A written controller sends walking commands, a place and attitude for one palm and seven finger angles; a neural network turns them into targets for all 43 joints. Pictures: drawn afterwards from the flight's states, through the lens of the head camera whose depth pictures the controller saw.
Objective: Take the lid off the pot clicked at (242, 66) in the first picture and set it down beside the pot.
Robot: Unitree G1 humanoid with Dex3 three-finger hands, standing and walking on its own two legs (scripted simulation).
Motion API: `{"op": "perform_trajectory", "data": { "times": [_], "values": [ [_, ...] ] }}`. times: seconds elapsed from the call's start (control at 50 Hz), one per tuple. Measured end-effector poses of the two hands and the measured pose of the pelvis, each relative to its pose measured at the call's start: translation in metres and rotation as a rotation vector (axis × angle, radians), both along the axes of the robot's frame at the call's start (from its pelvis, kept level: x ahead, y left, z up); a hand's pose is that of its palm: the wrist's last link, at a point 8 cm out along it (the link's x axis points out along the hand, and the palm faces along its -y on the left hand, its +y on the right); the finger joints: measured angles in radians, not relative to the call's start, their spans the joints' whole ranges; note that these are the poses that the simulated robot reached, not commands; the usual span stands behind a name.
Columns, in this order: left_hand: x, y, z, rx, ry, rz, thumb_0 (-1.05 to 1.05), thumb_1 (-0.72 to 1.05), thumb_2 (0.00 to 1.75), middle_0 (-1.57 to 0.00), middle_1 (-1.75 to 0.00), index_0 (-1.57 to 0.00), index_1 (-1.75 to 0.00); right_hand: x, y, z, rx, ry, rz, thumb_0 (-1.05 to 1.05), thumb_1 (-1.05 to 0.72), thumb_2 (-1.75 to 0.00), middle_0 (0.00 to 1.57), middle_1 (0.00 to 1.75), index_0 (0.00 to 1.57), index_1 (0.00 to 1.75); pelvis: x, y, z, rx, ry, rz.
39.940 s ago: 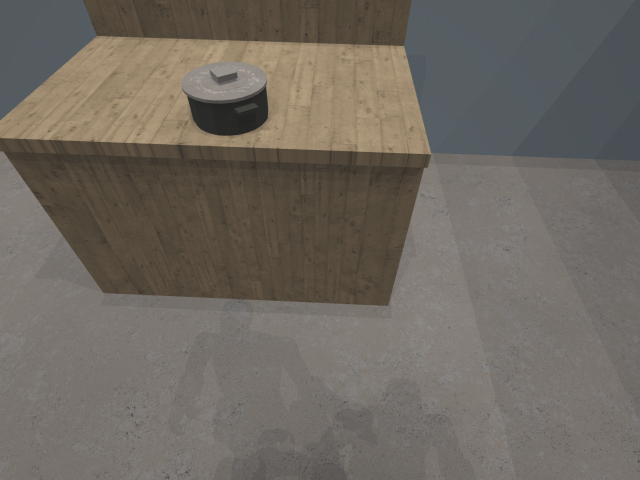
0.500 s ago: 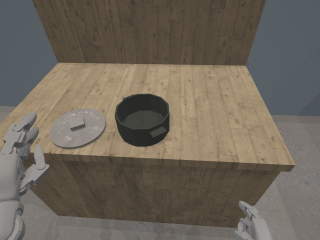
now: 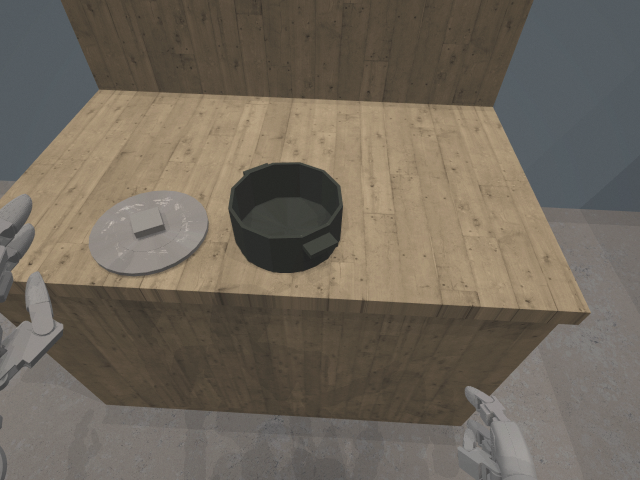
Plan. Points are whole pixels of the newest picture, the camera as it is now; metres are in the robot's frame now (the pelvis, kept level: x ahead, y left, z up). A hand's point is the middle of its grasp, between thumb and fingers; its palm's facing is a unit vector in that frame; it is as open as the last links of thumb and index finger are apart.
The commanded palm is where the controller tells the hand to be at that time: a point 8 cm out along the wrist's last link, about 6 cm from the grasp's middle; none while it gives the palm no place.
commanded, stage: step back with the hand held close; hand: left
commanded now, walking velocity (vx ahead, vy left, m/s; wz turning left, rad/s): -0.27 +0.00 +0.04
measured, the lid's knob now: (147, 222) +0.51 +0.38 -0.03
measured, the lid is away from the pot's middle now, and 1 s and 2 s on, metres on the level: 0.25 0.25 0.25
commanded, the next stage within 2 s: stop stepping back and stand still in 1.22 s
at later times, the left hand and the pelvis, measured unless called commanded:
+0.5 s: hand (62, 375) +0.16 +0.24 +0.15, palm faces +0.31 -0.83 -0.47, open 7.4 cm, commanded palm +0.09 +0.29 +0.17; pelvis -0.04 +0.01 -0.02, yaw +0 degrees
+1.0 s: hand (14, 473) +0.09 +0.24 +0.15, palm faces +0.22 -0.86 -0.46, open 7.4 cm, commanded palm +0.02 +0.29 +0.17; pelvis -0.13 +0.02 -0.01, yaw -4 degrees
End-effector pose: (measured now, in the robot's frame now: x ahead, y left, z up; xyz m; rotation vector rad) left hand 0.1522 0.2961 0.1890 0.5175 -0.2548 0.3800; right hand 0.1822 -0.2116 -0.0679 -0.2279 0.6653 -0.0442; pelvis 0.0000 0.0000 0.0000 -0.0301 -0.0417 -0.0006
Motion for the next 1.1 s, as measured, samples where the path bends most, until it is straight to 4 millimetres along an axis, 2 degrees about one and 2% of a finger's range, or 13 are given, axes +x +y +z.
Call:
{"op": "perform_trajectory", "data": {
  "times": [0.1,0.18,0.36,0.42,0.48,0.58,0.64,0.7,0.78,0.84,0.96,1.02,1.1],
  "values": [
    [0.014,-0.009,-0.023,-0.032,0.09,-0.093,0.01,0.89,0.9,-0.21,-0.3,-0.2,-0.3,-0.017,-0.011,0.0,-0.032,0.037,-0.065,0.01,-0.9,-0.9,0.2,0.3,0.2,0.3,-0.006,0.01,-0.002,0.008,0.028,-0.018],
    [0.011,-0.013,-0.033,-0.002,0.163,-0.164,0.01,0.89,0.9,-0.21,-0.3,-0.21,-0.3,-0.032,-0.015,-0.001,-0.045,0.052,-0.122,0.01,-0.9,-0.9,0.2,0.3,0.2,0.3,-0.009,0.016,-0.005,0.017,0.041,-0.02],
    [-0.015,-0.005,-0.006,0.1,0.067,-0.123,0.01,0.89,0.9,-0.22,-0.3,-0.21,-0.3,-0.052,-0.007,-0.013,-0.018,0.039,-0.127,0.01,-0.9,-0.9,0.2,0.3,0.2,0.3,-0.019,0.018,-0.014,0.03,0.033,-0.034],
    [-0.019,-0.007,-0.005,0.074,0.042,-0.101,0.01,0.89,0.9,-0.22,-0.3,-0.21,-0.3,-0.057,-0.002,-0.019,0.008,0.041,-0.115,0.01,-0.9,-0.9,0.2,0.3,0.2,0.3,-0.027,0.017,-0.014,0.011,0.028,-0.025],
    [-0.025,-0.01,-0.012,0.039,0.044,-0.101,0.01,0.89,0.9,-0.21,-0.3,-0.21,-0.3,-0.066,-0.002,-0.022,0.02,0.051,-0.117,0.01,-0.9,-0.9,0.2,0.3,0.2,0.3,-0.037,0.015,-0.015,0.0,0.033,-0.013],
    [-0.04,-0.01,-0.031,-0.018,0.071,-0.135,0.01,0.89,0.9,-0.22,-0.3,-0.21,-0.3,-0.088,-0.007,-0.017,-0.021,0.068,-0.151,0.01,-0.9,-0.9,0.2,0.3,0.2,0.3,-0.052,0.017,-0.017,-0.01,0.037,0.004],
    [-0.052,-0.003,-0.033,-0.012,0.064,-0.151,0.01,0.89,0.9,-0.22,-0.3,-0.21,-0.3,-0.1,-0.009,-0.01,-0.068,0.063,-0.166,0.02,-0.9,-0.9,0.2,0.3,0.2,0.3,-0.059,0.023,-0.019,-0.01,0.036,0.001],
    [-0.062,0.006,-0.025,0.034,0.045,-0.142,0.01,0.88,0.9,-0.22,-0.3,-0.21,-0.3,-0.108,-0.006,-0.004,-0.092,0.041,-0.162,0.02,-0.9,-0.9,0.2,0.3,0.2,0.3,-0.066,0.028,-0.018,-0.013,0.036,-0.008],
    [-0.071,0.016,-0.004,0.055,-0.02,-0.112,0.02,0.88,0.9,-0.22,-0.3,-0.21,-0.3,-0.114,0.006,0.002,-0.074,0.02,-0.141,0.02,-0.9,-0.9,0.2,0.3,0.2,0.3,-0.076,0.033,-0.01,-0.031,0.053,-0.017],
    [-0.076,0.017,0.001,0.037,-0.042,-0.11,0.01,0.89,0.9,-0.22,-0.3,-0.21,-0.3,-0.119,0.015,0.004,-0.049,0.007,-0.125,0.02,-0.9,-0.9,0.2,0.3,0.2,0.3,-0.087,0.033,-0.006,-0.035,0.067,-0.042],
    [-0.085,-0.002,-0.015,-0.001,0.016,-0.179,0.01,0.89,0.9,-0.21,-0.3,-0.21,-0.3,-0.137,0.02,0.003,-0.017,-0.025,-0.095,0.01,-0.9,-0.9,0.2,0.3,0.2,0.3,-0.119,0.027,-0.008,-0.024,0.081,-0.064],
    [-0.1,-0.015,-0.019,0.023,0.05,-0.231,0.01,0.89,0.9,-0.21,-0.3,-0.21,-0.3,-0.152,0.013,-0.001,-0.014,-0.026,-0.092,0.01,-0.9,-0.9,0.21,0.3,0.2,0.3,-0.139,0.022,-0.012,-0.028,0.075,-0.058],
    [-0.135,-0.024,-0.007,0.079,0.047,-0.277,0.02,0.89,0.9,-0.22,-0.3,-0.21,-0.3,-0.179,0.0,-0.003,-0.022,0.004,-0.112,0.01,-0.9,-0.9,0.21,0.3,0.2,0.3,-0.159,0.016,-0.012,-0.038,0.058,-0.037]
  ]
}}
